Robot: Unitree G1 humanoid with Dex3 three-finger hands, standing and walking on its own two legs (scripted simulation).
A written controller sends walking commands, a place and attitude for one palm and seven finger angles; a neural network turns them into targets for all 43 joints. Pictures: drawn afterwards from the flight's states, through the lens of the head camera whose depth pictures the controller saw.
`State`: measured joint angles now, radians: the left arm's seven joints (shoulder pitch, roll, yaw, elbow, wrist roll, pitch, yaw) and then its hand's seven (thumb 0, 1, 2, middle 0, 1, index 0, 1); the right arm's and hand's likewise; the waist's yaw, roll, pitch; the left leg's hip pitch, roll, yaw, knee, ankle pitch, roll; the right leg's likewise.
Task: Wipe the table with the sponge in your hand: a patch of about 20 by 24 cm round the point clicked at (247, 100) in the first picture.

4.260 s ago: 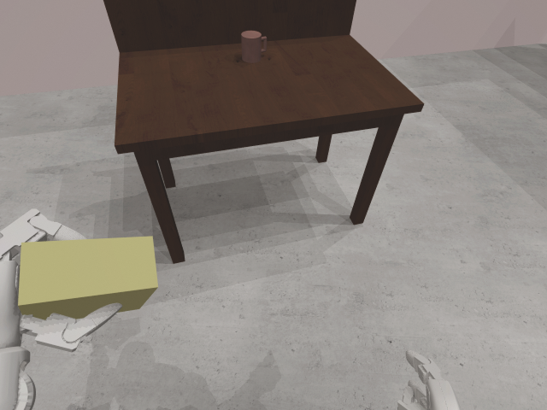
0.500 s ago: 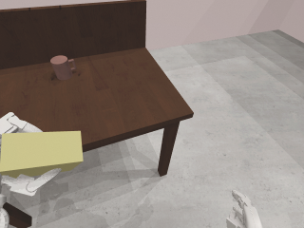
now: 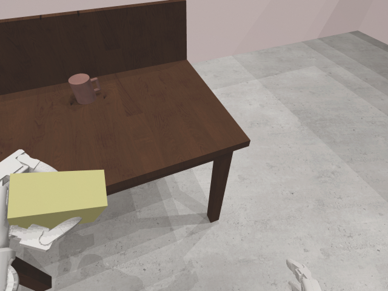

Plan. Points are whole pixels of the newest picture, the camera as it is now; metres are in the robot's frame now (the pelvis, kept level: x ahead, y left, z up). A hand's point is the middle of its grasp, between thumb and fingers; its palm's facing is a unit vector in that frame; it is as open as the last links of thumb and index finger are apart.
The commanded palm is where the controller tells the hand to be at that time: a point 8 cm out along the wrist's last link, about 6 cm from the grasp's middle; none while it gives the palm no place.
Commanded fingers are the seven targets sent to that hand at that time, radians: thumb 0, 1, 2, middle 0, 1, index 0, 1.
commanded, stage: come to a stop and stand still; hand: left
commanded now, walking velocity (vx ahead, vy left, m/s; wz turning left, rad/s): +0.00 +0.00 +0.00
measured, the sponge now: (72, 200) +0.23 +0.21 +0.14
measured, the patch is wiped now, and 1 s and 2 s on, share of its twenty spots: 0.00 0.00 0.00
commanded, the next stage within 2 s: look again from close up in 0.10 s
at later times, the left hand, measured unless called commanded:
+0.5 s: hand (54, 188) +0.24 +0.25 +0.14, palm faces +0.27 -0.87 -0.41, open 9.8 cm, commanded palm +0.19 +0.30 +0.17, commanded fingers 0.00 0.10 1.30 -1.20 -1.60 -1.20 -1.60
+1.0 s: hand (22, 162) +0.29 +0.32 +0.15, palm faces +0.41 -0.82 -0.39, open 9.8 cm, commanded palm +0.22 +0.35 +0.17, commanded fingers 0.00 0.10 1.30 -1.20 -1.60 -1.20 -1.60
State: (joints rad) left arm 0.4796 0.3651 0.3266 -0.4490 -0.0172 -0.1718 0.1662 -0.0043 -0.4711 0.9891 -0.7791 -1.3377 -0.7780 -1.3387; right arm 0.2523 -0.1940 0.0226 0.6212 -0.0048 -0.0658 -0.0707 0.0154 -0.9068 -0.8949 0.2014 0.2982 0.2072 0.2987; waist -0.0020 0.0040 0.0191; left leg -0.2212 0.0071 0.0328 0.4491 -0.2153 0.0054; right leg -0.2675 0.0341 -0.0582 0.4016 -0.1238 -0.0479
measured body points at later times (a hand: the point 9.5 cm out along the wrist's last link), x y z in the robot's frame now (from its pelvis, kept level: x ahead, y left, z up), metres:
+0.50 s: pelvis +0.03 +0.03 +0.00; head +0.04 +0.02 +0.45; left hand +0.22 +0.29 +0.16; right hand +0.19 -0.20 -0.08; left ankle +0.02 +0.11 -0.74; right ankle +0.06 -0.08 -0.74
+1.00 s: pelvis +0.07 +0.06 -0.02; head +0.09 +0.08 +0.43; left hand +0.26 +0.36 +0.17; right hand +0.26 -0.16 -0.08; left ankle +0.02 +0.11 -0.74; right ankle +0.06 -0.08 -0.74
